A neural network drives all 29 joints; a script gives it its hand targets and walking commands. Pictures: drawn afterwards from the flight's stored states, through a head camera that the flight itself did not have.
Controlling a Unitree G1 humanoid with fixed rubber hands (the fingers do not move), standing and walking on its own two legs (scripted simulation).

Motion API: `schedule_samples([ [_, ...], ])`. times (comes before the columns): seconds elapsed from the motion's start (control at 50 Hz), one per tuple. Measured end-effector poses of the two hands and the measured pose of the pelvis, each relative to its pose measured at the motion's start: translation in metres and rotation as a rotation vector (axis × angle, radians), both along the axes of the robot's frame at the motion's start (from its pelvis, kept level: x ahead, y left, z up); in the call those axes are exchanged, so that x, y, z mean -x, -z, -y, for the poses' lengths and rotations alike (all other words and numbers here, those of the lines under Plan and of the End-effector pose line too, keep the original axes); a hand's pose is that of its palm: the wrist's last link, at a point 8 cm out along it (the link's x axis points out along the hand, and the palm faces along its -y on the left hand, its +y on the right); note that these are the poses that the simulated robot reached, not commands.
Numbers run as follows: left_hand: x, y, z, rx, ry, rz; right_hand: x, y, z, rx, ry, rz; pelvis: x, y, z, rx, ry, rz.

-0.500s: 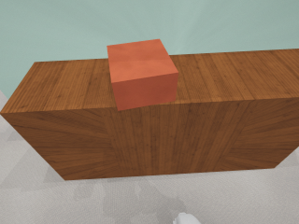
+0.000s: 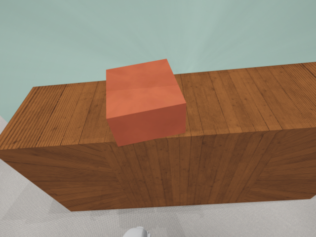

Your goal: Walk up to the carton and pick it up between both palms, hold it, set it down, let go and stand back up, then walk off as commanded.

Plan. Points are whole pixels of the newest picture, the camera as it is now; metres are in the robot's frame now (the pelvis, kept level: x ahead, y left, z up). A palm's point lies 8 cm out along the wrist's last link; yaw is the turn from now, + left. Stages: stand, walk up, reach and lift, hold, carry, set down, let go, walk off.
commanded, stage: walk up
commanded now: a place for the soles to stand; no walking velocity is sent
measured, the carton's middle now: (143, 99) +0.58 +0.06 +0.02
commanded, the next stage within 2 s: reach and lift in 1.76 s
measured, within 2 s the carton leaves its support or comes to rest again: neither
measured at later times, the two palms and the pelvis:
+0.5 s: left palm out of the picture +0.18 +0.42 -0.10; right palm (253, 227) +0.18 -0.22 -0.10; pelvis +0.12 +0.09 -0.01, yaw +3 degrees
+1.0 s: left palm (33, 234) +0.18 +0.37 -0.10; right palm (254, 215) +0.21 -0.24 -0.12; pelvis +0.11 +0.07 -0.01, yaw +3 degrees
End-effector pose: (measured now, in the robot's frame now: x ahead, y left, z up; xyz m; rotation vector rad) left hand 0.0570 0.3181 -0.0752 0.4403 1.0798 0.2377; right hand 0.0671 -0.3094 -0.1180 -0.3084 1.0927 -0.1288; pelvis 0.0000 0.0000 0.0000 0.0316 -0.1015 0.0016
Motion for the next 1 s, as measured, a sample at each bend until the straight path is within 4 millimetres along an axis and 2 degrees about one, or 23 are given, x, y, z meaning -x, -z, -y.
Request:
schedule_samples([
  [0.1,-0.024,0.014,-0.023,0.025,-0.004,-0.02,-0.03,-0.005,-0.02,0.028,-0.01,-0.013,-0.027,0.004,-0.023,0.033,-0.006,-0.019],
  [0.22,-0.057,0.04,-0.065,0.06,-0.007,-0.053,-0.074,-0.009,-0.057,0.079,-0.03,-0.005,-0.062,0.015,-0.064,0.072,-0.015,-0.045],
  [0.32,-0.09,0.036,-0.085,0.072,-0.012,-0.023,-0.087,-0.017,-0.078,0.091,-0.027,-0.023,-0.087,0.009,-0.086,0.078,-0.021,-0.03],
  [0.44,-0.115,0.028,-0.103,0.049,-0.019,-0.02,-0.101,-0.019,-0.086,0.108,-0.025,-0.043,-0.108,0.006,-0.095,0.076,-0.034,-0.031],
  [0.56,-0.124,0.023,-0.097,0.027,-0.039,-0.023,-0.121,-0.009,-0.081,0.098,-0.032,-0.022,-0.119,0.009,-0.088,0.044,-0.046,-0.024],
  [0.66,-0.126,0.02,-0.077,0.006,-0.044,-0.031,-0.145,0.006,-0.07,0.058,-0.034,0.033,-0.121,0.014,-0.071,0.011,-0.039,-0.023],
  [0.74,-0.123,0.015,-0.059,0.019,-0.057,-0.023,-0.16,0.005,-0.066,0.038,-0.042,0.061,-0.118,0.01,-0.062,0.002,-0.046,-0.022],
  [0.82,-0.121,0.016,-0.053,0.027,-0.062,-0.018,-0.16,0.006,-0.065,0.035,-0.046,0.063,-0.115,0.009,-0.06,-0.001,-0.05,-0.023],
  [1.0,-0.127,0.022,-0.056,0.053,-0.062,0.004,-0.143,0.004,-0.067,0.059,-0.039,0.024,-0.111,0.01,-0.067,0.012,-0.056,-0.018],
])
